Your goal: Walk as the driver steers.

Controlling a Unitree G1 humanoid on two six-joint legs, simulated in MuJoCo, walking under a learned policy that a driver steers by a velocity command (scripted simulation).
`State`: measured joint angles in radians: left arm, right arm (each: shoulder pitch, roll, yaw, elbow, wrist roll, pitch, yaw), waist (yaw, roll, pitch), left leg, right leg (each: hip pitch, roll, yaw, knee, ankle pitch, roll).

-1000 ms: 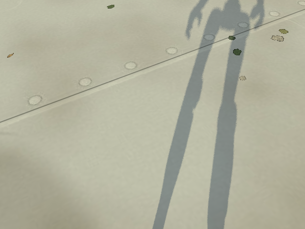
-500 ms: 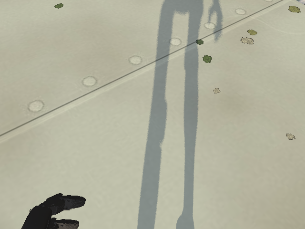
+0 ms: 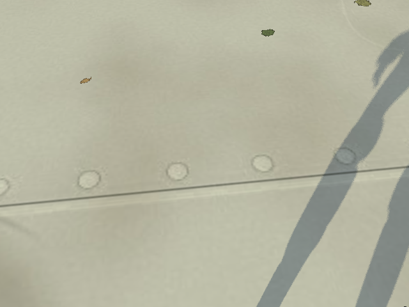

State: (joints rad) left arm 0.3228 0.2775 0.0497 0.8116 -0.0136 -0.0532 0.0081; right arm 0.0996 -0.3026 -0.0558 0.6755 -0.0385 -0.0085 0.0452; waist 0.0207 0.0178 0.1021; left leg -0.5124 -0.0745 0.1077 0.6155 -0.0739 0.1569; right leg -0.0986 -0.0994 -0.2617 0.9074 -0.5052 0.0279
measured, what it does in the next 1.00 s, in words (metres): walks ahead, turning left: right foot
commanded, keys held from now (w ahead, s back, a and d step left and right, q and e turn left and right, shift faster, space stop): q+shift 0.16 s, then shift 0.52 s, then w+shift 0.32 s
